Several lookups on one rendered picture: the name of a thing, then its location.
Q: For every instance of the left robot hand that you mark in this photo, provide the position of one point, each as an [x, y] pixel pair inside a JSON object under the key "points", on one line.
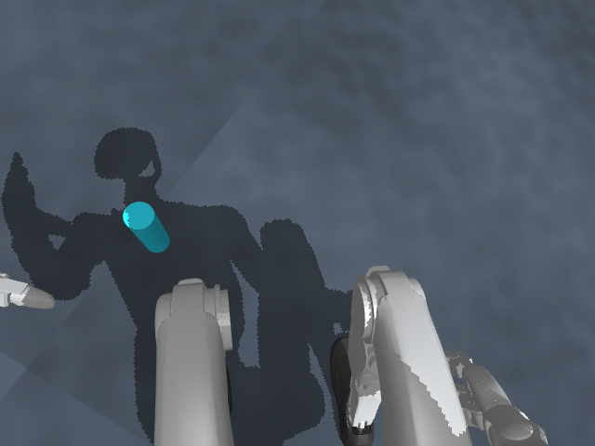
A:
{"points": [[21, 294]]}

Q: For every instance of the right robot foot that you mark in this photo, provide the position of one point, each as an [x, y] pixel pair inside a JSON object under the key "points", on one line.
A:
{"points": [[340, 380]]}

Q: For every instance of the can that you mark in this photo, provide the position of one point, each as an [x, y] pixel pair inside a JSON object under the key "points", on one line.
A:
{"points": [[145, 224]]}

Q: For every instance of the right robot arm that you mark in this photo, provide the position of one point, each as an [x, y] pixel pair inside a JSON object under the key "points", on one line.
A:
{"points": [[506, 425]]}

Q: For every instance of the right robot hand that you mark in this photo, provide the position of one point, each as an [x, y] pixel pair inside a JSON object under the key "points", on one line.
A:
{"points": [[481, 390]]}

